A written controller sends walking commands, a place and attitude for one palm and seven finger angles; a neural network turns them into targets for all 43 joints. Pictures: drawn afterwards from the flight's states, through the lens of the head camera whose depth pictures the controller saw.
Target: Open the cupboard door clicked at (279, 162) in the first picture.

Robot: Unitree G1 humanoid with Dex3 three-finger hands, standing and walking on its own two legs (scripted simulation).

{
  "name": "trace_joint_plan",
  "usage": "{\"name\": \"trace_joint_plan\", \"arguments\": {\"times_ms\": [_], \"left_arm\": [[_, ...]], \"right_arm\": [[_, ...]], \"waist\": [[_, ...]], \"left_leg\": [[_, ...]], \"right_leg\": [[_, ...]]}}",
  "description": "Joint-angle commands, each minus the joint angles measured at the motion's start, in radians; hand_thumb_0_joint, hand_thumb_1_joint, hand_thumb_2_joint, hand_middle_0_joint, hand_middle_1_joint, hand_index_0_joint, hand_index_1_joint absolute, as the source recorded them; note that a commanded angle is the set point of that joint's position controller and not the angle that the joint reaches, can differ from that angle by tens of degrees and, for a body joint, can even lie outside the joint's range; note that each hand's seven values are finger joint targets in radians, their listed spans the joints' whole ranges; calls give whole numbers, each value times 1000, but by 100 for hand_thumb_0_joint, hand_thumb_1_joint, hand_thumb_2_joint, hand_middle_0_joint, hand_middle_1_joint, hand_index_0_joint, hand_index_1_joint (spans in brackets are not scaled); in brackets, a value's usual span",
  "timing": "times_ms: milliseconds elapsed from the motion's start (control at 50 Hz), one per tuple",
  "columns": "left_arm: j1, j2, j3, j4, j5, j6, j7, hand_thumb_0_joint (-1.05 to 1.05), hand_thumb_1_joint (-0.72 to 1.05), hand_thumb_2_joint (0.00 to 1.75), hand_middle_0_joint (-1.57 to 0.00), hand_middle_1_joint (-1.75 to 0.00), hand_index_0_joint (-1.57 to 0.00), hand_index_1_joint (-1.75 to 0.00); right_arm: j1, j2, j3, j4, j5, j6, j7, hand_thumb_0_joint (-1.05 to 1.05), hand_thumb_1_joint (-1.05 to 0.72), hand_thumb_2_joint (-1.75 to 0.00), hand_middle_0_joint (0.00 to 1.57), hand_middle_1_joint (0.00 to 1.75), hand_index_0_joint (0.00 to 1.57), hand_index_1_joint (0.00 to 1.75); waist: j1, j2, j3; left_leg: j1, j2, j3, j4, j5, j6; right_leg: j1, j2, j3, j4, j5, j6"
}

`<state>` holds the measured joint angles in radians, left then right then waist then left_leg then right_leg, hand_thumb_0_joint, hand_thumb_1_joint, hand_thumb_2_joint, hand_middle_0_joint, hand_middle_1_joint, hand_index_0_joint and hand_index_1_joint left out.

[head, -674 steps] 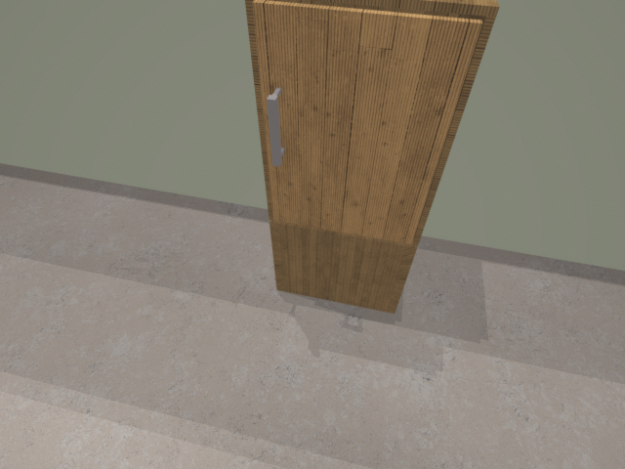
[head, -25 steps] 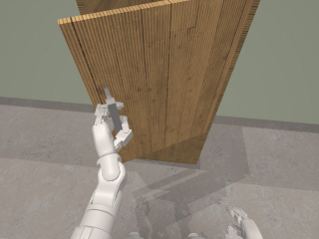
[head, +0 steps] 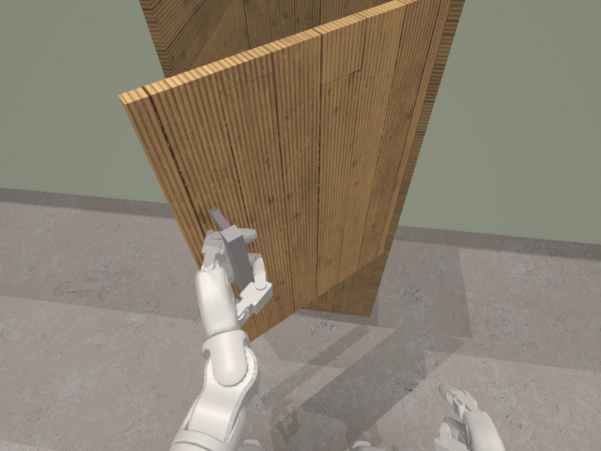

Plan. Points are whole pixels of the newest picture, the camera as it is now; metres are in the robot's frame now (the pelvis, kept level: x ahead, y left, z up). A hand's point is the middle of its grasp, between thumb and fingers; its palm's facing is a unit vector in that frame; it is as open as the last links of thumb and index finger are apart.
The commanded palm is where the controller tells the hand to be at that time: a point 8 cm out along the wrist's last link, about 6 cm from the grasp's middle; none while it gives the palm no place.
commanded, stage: open thumb and fingers to let go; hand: left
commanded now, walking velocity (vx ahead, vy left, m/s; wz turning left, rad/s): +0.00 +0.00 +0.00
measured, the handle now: (235, 262) +0.36 +0.11 +0.05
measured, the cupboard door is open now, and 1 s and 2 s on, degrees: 44 44 45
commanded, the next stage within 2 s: slide the hand sideways off the handle in 0.68 s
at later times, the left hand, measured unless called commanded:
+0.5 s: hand (261, 278) +0.33 +0.07 +0.06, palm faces +0.29 -0.96 +0.00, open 14.0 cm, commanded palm +0.28 +0.12 +0.06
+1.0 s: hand (250, 307) +0.29 +0.08 +0.06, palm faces -0.24 -0.97 -0.09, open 16.1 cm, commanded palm +0.28 +0.12 +0.06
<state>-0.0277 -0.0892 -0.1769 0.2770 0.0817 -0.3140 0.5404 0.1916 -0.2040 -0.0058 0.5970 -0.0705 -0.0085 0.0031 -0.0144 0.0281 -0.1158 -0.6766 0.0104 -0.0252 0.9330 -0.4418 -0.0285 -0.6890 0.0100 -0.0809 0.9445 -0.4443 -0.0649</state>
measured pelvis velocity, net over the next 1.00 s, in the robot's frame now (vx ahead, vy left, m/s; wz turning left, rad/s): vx -0.01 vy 0.03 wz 0.00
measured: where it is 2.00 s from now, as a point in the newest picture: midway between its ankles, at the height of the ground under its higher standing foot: outside the picture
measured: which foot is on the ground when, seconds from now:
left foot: down 0.00-1.00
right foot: down 0.00-1.00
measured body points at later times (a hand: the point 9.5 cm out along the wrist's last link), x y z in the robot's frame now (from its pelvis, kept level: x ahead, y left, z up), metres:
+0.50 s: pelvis +0.00 +0.01 +0.00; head +0.04 -0.01 +0.45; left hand +0.30 +0.12 +0.06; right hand +0.16 -0.21 -0.11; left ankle +0.01 +0.14 -0.68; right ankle +0.02 -0.08 -0.68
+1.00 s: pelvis -0.01 +0.03 +0.00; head +0.03 +0.01 +0.44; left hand +0.29 +0.13 +0.06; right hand +0.15 -0.20 -0.11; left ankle +0.01 +0.14 -0.68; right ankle +0.02 -0.08 -0.68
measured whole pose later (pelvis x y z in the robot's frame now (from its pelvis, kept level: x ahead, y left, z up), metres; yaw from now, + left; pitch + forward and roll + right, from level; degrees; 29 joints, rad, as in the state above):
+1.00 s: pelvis -0.01 +0.03 +0.00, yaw +0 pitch +9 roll -1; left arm -0.05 0.10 -0.22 0.26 -0.06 -0.32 -0.01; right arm 0.24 -0.23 0.02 0.54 0.00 -0.04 -0.02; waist 0.00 0.06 -0.09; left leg -0.69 -0.01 -0.01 0.98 -0.45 0.01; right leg -0.68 -0.01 -0.07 0.96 -0.44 -0.03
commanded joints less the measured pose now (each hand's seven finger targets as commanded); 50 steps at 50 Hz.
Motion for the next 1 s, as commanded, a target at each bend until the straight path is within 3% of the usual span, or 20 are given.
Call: {"name": "trace_joint_plan", "arguments": {"times_ms": [0, 40, 80, 120, 240, 280, 300, 340, 440, 540, 640, 760, 780, 800, 820, 840, 880, 900, 940, 980], "left_arm": [[-285, 15, 35, -199, -12, -64, -20, 0, 34, 66, -36, -129, -36, -129], [-285, -8, 17, -208, -21, -71, -34, 0, 20, 60, -35, -127, -35, -127], [-262, -13, 21, -178, -32, -69, -45, 0, 6, 54, -34, -126, -34, -126], [-281, -7, 25, -177, -34, -74, -52, 0, -8, 48, -33, -124, -33, -124], [-298, -18, 15, -161, -15, -84, -41, 0, -50, 30, -30, -120, -30, -120], [-310, -33, -1, -169, -8, -83, -34, 0, -50, 30, -30, -120, -30, -120], [-312, -20, 6, -166, -4, -82, -31, 0, -50, 30, -29, -115, -29, -115], [-282, -26, 3, -167, -1, -79, -29, 0, -50, 30, -27, -105, -27, -105], [-318, -51, -20, -165, 5, -67, -15, 0, -50, 30, -23, -80, -23, -80], [-280, -30, 7, -180, 4, -61, -2, 0, -50, 30, -19, -55, -19, -55], [-281, -72, -24, -197, 1, -54, 12, 0, -50, 30, -15, -30, -15, -30], [-305, -89, -36, -174, 8, -43, 33, 0, -50, 30, -15, -30, -15, -30], [-294, 19, -223, -185, 127, -75, -180, 0, -50, 30, -15, -30, -15, -30], [-363, 85, -154, -255, 89, -109, -299, 0, -50, 30, -15, -30, -15, -30], [-352, 134, -124, -264, 77, -133, -368, 0, -50, 30, -15, -30, -15, -30], [-353, 131, -139, -292, 60, -146, -425, 0, -50, 30, -15, -30, -15, -30], [-321, 96, -184, -268, -15, -129, -562, 0, -50, 30, -15, -30, -15, -30], [-329, 64, -187, -274, -81, -106, -609, 0, -50, 30, -15, -30, -15, -30], [-269, 47, -129, -253, -191, -59, -635, 0, -50, 30, -15, -30, -15, -30], [-253, 75, -53, -243, -241, -21, -610, 0, -50, 30, -15, -30, -15, -30]], "right_arm": [[-76, -64, -18, -136, 5, -41, -21, 0, -90, -90, 20, 30, 20, 30], [-66, -65, -21, -133, 4, -44, -19, 0, -90, -90, 20, 30, 20, 30], [-58, -67, -21, -133, 4, -45, -17, 0, -90, -90, 20, 30, 20, 30], [-56, -71, -22, -135, 2, -44, -17, 0, -90, -90, 20, 30, 20, 30], [-52, -74, -25, -137, 1, -45, -11, 0, -90, -90, 20, 30, 20, 30], [-52, -72, -26, -141, 0, -47, -8, 0, -90, -90, 20, 30, 20, 30], [-47, -75, -27, -140, 1, -47, -8, 0, -90, -90, 20, 30, 20, 30], [-48, -73, -28, -143, 1, -45, -7, 0, -90, -90, 20, 30, 20, 30], [-50, -73, -25, -146, 0, -43, -7, 0, -90, -90, 20, 30, 20, 30], [-47, -72, -27, -153, 0, -40, -6, 0, -90, -90, 20, 30, 20, 30], [-54, -70, -24, -157, 4, -42, 0, 0, -90, -90, 20, 30, 20, 30], [-61, -73, -22, -158, 2, -43, 5, 0, -90, -90, 20, 30, 20, 30], [5, -109, -20, -130, 9, -43, 6, 0, -90, -90, 20, 30, 20, 30], [11, -112, -33, -161, 19, -44, -1, 0, -90, -90, 20, 30, 20, 30], [11, -107, -31, -168, 23, -45, -10, 0, -90, -90, 20, 30, 20, 30], [7, -105, -29, -178, 29, -50, -15, 0, -90, -90, 20, 30, 20, 30], [4, -109, -19, -201, 53, -65, -22, 0, -90, -90, 20, 30, 20, 30], [-4, -108, -12, -215, 69, -73, -25, 0, -90, -90, 20, 30, 20, 30], [-20, -112, -4, -227, 86, -87, -36, 0, -90, -90, 20, 30, 20, 30], [-27, -123, 0, -230, 92, -94, -42, 0, -90, -90, 20, 30, 20, 30]], "waist": [[-8, -114, -244], [-13, -100, -281], [-13, -127, -267], [-15, -150, -267], [-13, -129, -252], [-15, -111, -258], [-17, -136, -258], [-8, -119, -267], [-17, -113, -253], [3, -114, -281], [-4, -86, -255], [-9, -104, -236], [-92, -143, -196], [-67, -86, -281], [-46, -76, -317], [-44, -49, -337], [-59, -40, -281], [-60, -18, -261], [-40, -66, -211], [-30, -140, -180]], "left_leg": [[22, -39, 25, -79, 102, 39], [48, -36, 27, -77, 142, 40], [42, -35, 25, -79, 152, 38], [41, -34, 20, -81, 161, 40], [55, -31, 22, -83, 155, 42], [63, -31, 24, -80, 159, 43], [60, -29, 19, -79, 167, 44], [66, -29, 23, -83, 176, 42], [67, -28, 21, -85, 168, 43], [68, -29, 23, -91, 179, 40], [81, -24, 20, -96, 181, 38], [69, -24, 11, -99, 139, 36], [94, -20, 15, -75, 151, 55], [100, -25, 13, -63, 185, 62], [107, -29, 14, -62, 199, 63], [124, -30, 12, -64, 211, 63], [140, -30, 4, -78, 177, 63], [152, -29, -3, -95, 160, 61], [141, -28, -13, -128, 99, 53], [115, -28, -16, -147, 56, 50]], "right_leg": [[229, -65, 171, -253, 151, 58], [236, -58, 147, -222, 238, 59], [236, -56, 134, -214, 278, 64], [235, -54, 128, -205, 291, 64], [187, -42, 102, -193, 237, 52], [175, -38, 95, -185, 240, 50], [181, -37, 95, -186, 249, 49], [186, -34, 89, -177, 261, 46], [160, -28, 77, -172, 237, 45], [187, -26, 73, -167, 244, 40], [160, -18, 54, -159, 226, 35], [127, -13, 45, -158, 159, 34], [88, -18, 72, -145, 240, 34], [121, -28, 78, -125, 295, 26], [153, -29, 83, -112, 325, 25], [162, -30, 84, -108, 337, 25], [132, -21, 76, -126, 289, 27], [130, -16, 66, -138, 254, 24], [132, -6, 44, -173, 163, 31], [130, -6, 36, -195, 89, 39]]}}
